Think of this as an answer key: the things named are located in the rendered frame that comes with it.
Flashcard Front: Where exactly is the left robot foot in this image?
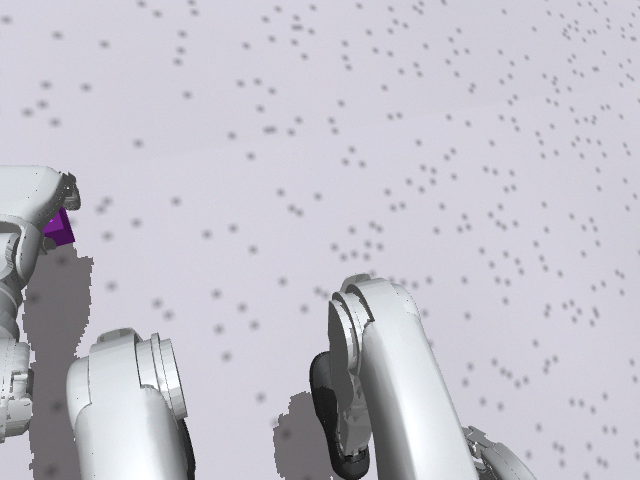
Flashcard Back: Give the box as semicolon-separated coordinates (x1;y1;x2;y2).
179;419;195;480

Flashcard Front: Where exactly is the right robot foot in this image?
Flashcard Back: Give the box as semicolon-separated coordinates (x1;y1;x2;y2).
310;351;370;480

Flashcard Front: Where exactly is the left robot hand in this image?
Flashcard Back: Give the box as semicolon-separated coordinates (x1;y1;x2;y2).
0;165;81;255

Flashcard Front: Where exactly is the left robot arm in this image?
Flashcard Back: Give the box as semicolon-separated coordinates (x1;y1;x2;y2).
0;214;42;443

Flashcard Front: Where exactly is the cube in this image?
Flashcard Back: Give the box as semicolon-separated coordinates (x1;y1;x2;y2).
42;206;75;246

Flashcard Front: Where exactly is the right robot hand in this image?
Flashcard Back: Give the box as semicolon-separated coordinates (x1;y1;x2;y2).
462;426;537;480

